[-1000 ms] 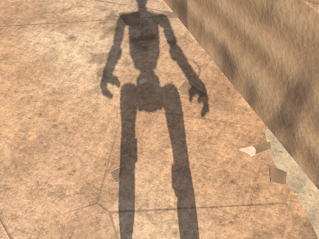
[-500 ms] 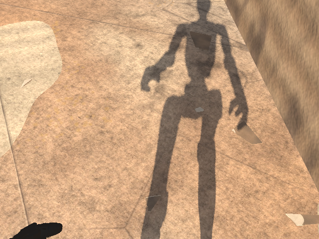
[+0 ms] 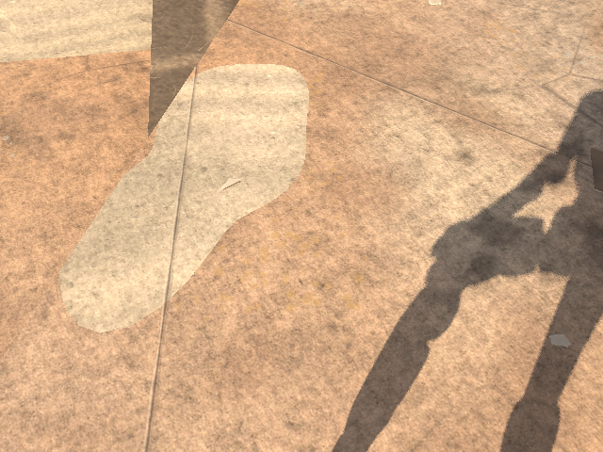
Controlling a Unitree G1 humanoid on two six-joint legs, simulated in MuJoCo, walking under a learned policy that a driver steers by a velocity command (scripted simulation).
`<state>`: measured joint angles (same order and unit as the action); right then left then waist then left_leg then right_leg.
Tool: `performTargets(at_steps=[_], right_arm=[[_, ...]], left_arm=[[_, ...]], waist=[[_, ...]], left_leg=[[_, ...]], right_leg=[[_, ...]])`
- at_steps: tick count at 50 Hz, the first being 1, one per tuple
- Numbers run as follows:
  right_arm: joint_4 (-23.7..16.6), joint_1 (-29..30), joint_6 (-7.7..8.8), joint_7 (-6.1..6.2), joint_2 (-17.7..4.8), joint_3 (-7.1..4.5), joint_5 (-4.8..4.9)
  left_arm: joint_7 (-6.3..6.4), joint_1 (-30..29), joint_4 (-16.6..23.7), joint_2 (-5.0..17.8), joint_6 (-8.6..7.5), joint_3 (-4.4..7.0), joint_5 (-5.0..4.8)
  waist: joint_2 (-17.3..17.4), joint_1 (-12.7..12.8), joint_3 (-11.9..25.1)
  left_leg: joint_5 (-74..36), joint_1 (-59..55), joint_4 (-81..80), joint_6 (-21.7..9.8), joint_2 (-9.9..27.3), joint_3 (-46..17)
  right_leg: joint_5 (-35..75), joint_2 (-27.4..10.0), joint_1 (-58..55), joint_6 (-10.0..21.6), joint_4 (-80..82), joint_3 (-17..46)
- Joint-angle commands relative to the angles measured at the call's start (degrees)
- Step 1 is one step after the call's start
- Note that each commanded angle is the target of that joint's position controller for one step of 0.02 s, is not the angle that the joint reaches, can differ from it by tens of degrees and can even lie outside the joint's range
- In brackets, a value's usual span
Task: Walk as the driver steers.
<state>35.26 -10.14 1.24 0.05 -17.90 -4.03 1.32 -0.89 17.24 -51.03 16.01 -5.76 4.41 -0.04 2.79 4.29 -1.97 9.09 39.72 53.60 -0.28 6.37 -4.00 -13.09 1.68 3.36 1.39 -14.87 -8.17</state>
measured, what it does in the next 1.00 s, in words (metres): walks ahead: left foot, then right foot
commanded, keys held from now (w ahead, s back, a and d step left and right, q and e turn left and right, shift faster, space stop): w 1.00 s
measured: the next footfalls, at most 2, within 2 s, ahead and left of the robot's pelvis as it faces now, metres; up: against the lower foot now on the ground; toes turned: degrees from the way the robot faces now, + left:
left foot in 0.18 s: +0.28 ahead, +0.15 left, +0.00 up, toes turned +5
right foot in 0.72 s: +0.60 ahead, -0.07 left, +0.00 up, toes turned +2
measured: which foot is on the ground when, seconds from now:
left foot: up 0.00-0.16, down 0.18-0.72, up 0.74-1.00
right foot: down 0.00-0.18, up 0.20-0.70, down 0.72-1.00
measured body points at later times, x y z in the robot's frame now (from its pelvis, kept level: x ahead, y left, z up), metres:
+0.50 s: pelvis +0.28 +0.06 +0.01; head +0.31 +0.07 +0.45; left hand +0.44 +0.34 -0.10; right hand +0.36 -0.22 -0.10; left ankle +0.24 +0.15 -0.74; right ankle +0.44 -0.11 -0.68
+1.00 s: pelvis +0.57 +0.01 +0.00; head +0.60 +0.00 +0.45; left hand +0.58 +0.29 -0.12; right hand +0.75 -0.24 -0.10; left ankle +0.67 +0.19 -0.67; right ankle +0.56 -0.07 -0.74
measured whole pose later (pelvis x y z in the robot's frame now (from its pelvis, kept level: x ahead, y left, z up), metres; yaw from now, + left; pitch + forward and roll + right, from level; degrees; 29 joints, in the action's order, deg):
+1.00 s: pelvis +0.57 +0.01 +0.00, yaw +3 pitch +1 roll -1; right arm 41.6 -9.7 3.6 0.5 -17.0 -3.0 0.3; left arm -1.2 18.2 -52.2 15.3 -4.9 2.4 0.0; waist 2.5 3.4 -1.1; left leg 8.3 37.6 51.6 0.7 7.1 -2.5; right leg -9.6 3.9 7.1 4.2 -15.2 -2.6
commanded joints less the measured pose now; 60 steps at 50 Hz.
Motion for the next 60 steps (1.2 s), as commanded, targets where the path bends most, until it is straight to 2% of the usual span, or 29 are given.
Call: performTargets(at_steps=[1, 4, 6, 7, 8, 9, 10, 11, 12, 13, 14, 15, 16, 18, 21, 26, 30, 33, 35, 36, 37, 38, 39, 40, 42, 46, 52, 56, 60], right_arm=[[-4.42, 3.76, 1.5, -1.17, -0.23, 0.81, -0.18], [-6.38, 8.82, 1.89, -2.14, -0.49, 1.03, 0.05], [-7.08, 9.14, 1.93, -2.45, -1.97, 0.49, -0.18], [-6.74, 6.89, 1.88, -2.44, -3.26, -0.17, -0.48], [-4.97, 0.39, 1.77, -2.28, -5.04, -1.32, -0.73], [-2.08, -8.53, 1.43, -1.71, -8.0, -2.96, -0.66], [-0.66, -17.14, 0.86, -0.62, -13.14, -4.38, -1.13], [-0.92, -16.24, 1.13, -0.84, -15.58, -4.03, -1.04], [-1.37, -15.3, 1.71, -1.35, -9.75, -2.49, -1.06], [-1.07, -11.98, 2.17, -1.49, -8.41, -1.89, -1.15], [-0.87, -8.6, 2.43, -1.52, -7.16, -1.55, -1.04], [-0.97, -6.16, 2.69, -1.66, -5.6, -1.1, -1.32], [-1.07, -4.79, 3.03, -1.6, -4.6, -0.8, -1.69], [-0.28, -4.21, 3.9, -1.46, -4.57, -0.9, -1.38], [1.59, -5.32, 4.5, -0.84, -5.92, -1.33, -1.33], [4.52, -8.54, 4.03, -0.03, -7.7, -1.76, -0.93], [7.54, -11.68, 3.34, 0.13, -8.58, -2.22, -0.32], [8.79, -11.28, 2.4, 0.62, -9.16, -2.56, -0.1], [8.83, -10.19, 1.58, 0.95, -8.23, -2.03, -0.47], [7.74, -11.54, 1.42, 1.24, -5.62, -0.72, -1.55], [6.57, -18.86, 2.69, 0.58, 0.98, 1.1, -1.35], [7.34, -15.64, 3.9, 0.4, -4.15, 0.31, -0.17], [5.82, -10.09, 4.58, 0.12, -7.04, -0.55, 1.26], [5.0, -6.75, 4.9, 0.39, -6.93, -0.36, 0.9], [4.75, -5.51, 4.42, 0.6, -6.18, -0.76, -0.56], [4.45, -5.32, 2.67, 0.66, -2.93, -0.04, -1.01], [1.96, 6.2, 3.39, -0.15, -0.64, 0.97, -0.91], [-0.14, 12.83, 4.34, -1.41, -1.04, 0.97, -0.4], [0.8, 8.33, 5.3, -1.84, -4.16, -0.23, -0.49]], left_arm=[[0.08, -4.44, 4.01, 9.16, -0.62, 1.42, -0.6], [0.02, -0.16, 2.13, 11.17, 0.36, 1.69, -1.6], [0.17, 0.86, 1.14, 12.37, 1.27, 1.9, -2.05], [0.32, 0.6, 0.91, 13.15, 1.65, 2.0, -2.18], [0.51, -0.24, 0.75, 13.37, 2.07, 1.85, -2.26], [0.8, 0.27, 0.82, 11.66, 2.14, 1.07, -1.76], [0.8, 1.12, 2.91, 7.39, 1.7, -0.52, -0.04], [0.06, 6.34, 3.24, 2.77, 0.46, -2.26, 0.16], [-0.47, 0.91, 3.23, 9.04, -0.26, -0.62, -1.84], [-0.68, -3.64, 5.18, 9.59, -0.73, -0.45, -2.95], [-0.3, -5.13, 5.28, 8.51, -0.92, -0.7, -2.22], [-0.12, -5.11, 4.97, 8.44, -0.63, -0.45, -1.3], [-0.19, -3.46, 4.44, 7.94, 0.01, -0.43, -1.22], [-0.11, -2.12, 3.8, 5.87, 1.27, -0.83, -1.01], [0.2, -7.1, 5.33, 4.82, 2.09, -1.22, -0.13], [-0.86, -16.4, 7.48, 3.47, 1.2, -2.13, -0.36], [-1.86, -20.86, 9.43, 4.6, 0.71, -2.07, -0.71], [-2.39, -18.61, 9.31, 6.28, 0.24, -1.46, -0.62], [-1.83, -6.36, 5.56, 9.71, 0.14, 0.6, -0.39], [-1.28, 3.54, 3.61, 13.79, 0.32, 1.83, -0.05], [-1.34, 6.74, 2.61, 18.3, 0.71, 2.78, 0.02], [-1.52, 6.18, 2.93, 12.64, 0.53, 1.37, -1.21], [-1.28, 2.34, 3.58, 10.34, 0.42, 0.66, -1.02], [-1.08, -1.32, 4.41, 8.98, 0.46, 0.28, -0.5], [-0.99, -5.34, 4.99, 5.96, 0.25, -0.69, 0.74], [-0.57, -4.55, 3.66, 7.57, -0.53, -0.3, 0.04], [0.5, 0.15, 1.62, 9.36, 0.27, 0.0, -0.77], [0.8, 4.86, -0.26, 9.96, 1.69, 0.21, -1.32], [1.5, 3.74, -0.33, 11.32, 2.76, 1.04, -1.44]], waist=[[-4.85, -1.07, -1.62], [-5.19, 0.39, -2.92], [-6.27, -0.9, -2.4], [-7.35, -2.9, -0.38], [-7.49, -7.24, 3.68], [-6.81, -11.38, 8.9], [1.82, -13.58, 16.69], [12.57, -8.62, 24.8], [5.71, -11.3, 22.22], [5.04, -10.45, 13.34], [1.34, -8.36, 9.25], [1.19, -6.47, 6.51], [1.97, -4.64, 6.24], [1.35, -3.18, 5.52], [0.11, -3.59, 1.92], [0.39, -6.91, -1.05], [0.85, -8.06, -2.53], [2.08, -6.01, -1.05], [1.77, 0.17, 6.72], [-3.89, 3.37, 15.32], [-20.28, -0.8, 21.55], [-15.34, 2.07, 21.44], [-12.33, 1.86, 13.24], [-7.73, 0.52, 9.09], [-7.15, -2.77, 4.85], [-6.71, -4.49, 2.57], [-5.43, -0.67, -0.38], [-5.63, 1.23, -2.16], [-7.82, -3.22, 0.39]], left_leg=[[-7.57, -2.85, -10.45, -0.34, -0.35, 1.98], [-6.71, -3.62, -17.08, -1.46, -1.59, 4.04], [-2.45, -5.57, -20.0, -3.13, -3.2, 5.21], [-0.69, -10.02, -21.17, -4.2, -4.87, 6.46], [-2.4, -19.72, -23.79, -5.69, -6.91, 8.04], [-4.65, -34.05, -23.8, -7.16, -7.97, 7.82], [-4.44, -53.35, -22.44, -11.69, 3.86, -8.82], [3.69, -62.43, -30.92, -19.78, 15.68, -36.45], [6.04, -60.47, -33.92, -17.92, 14.64, -35.45], [0.83, -52.93, -34.83, -16.17, 12.66, -26.11], [-4.73, -45.56, -35.52, -14.85, 10.08, -19.83], [-9.68, -39.42, -37.19, -14.16, 8.18, -15.24], [-10.8, -35.65, -39.19, -14.02, 7.18, -13.12], [-12.24, -32.34, -42.56, -14.89, 6.79, -10.52], [-13.05, -31.02, -45.5, -14.81, 6.14, -6.32], [-8.52, -31.3, -46.53, -11.94, 3.82, -0.28], [-8.05, -37.6, -43.89, -11.11, 6.99, -1.15], [-16.3, -42.51, -39.17, -9.51, 8.65, -1.65], [-31.66, -40.63, -24.17, -6.91, 4.36, 1.88], [-19.2, -30.51, -7.02, -4.59, 0.94, 4.58], [18.39, -6.37, 13.5, 0.01, -10.27, 3.67], [24.72, 0.69, 20.59, -0.5, -8.91, -4.33], [20.15, 4.92, 21.66, -1.36, -5.77, -3.37], [14.9, 3.72, 19.35, -1.74, -2.61, -1.48], [8.87, -1.89, 13.64, -1.53, 0.74, -1.33], [4.93, -3.29, 5.9, 0.47, 1.96, 0.07], [-12.87, -4.12, -15.26, 1.52, -0.1, 2.84], [-12.97, -4.44, -22.91, 1.44, -2.43, 2.63], [-6.51, -13.73, -27.25, -0.9, -4.32, 2.47]], right_leg=[[15.97, -14.26, 2.62, 9.43, 7.45, 5.63], [17.59, -16.4, -2.23, 8.84, 6.48, 5.4], [26.1, -17.92, -6.34, 7.99, 3.16, 4.95], [35.53, -17.9, -7.46, 7.24, -0.89, 4.06], [43.82, -16.56, -6.43, 5.88, -9.14, 1.82], [43.42, -14.14, -0.25, 4.0, -20.4, -0.22], [22.94, -9.97, 16.64, 1.05, -40.54, -1.8], [-20.29, -1.01, 31.22, -0.81, -56.49, 6.55], [-19.71, -3.45, 36.88, -0.2, -61.36, 12.93], [-15.1, -5.66, 40.04, 0.39, -60.78, 11.57], [-10.31, -7.98, 38.74, 0.46, -57.21, 11.07], [-7.3, -9.4, 35.94, 0.12, -53.99, 11.1], [-5.04, -10.36, 32.45, -0.23, -52.56, 11.72], [-2.82, -10.49, 30.6, -1.37, -49.57, 11.26], [4.11, -10.6, 34.5, -3.03, -41.14, 11.24], [18.71, -7.61, 31.64, -3.3, -22.76, 9.07], [16.9, -6.42, 32.33, -1.33, -16.7, 9.6], [10.46, -5.13, 28.98, 1.21, -14.5, 8.63], [9.74, -1.69, 11.58, 3.98, -13.3, 5.27], [11.6, -10.44, -5.19, 7.39, -15.38, 15.14], [-2.01, -22.91, -24.04, 17.56, -8.62, 44.17], [-12.12, -22.66, -24.59, 17.22, -2.29, 51.13], [-11.57, -21.28, -18.31, 14.53, -1.5, 42.59], [-6.55, -19.29, -10.86, 12.91, -0.93, 36.06], [4.13, -15.97, 0.47, 11.95, 1.74, 28.32], [13.14, -14.83, 5.85, 13.37, 6.49, 20.93], [16.16, -11.22, 4.4, 10.28, 7.79, 13.04], [15.3, -13.37, -0.67, 10.2, 4.38, 15.94], [22.19, -15.07, -3.55, 8.12, -3.45, 19.09]])
Velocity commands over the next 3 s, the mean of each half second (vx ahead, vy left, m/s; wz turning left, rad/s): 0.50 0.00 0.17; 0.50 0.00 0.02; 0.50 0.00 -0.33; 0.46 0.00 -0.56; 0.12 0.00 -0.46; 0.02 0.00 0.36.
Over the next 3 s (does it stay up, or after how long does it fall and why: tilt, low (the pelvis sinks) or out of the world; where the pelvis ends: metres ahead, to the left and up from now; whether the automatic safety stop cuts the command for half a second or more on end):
stays up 1.26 -0.09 0.00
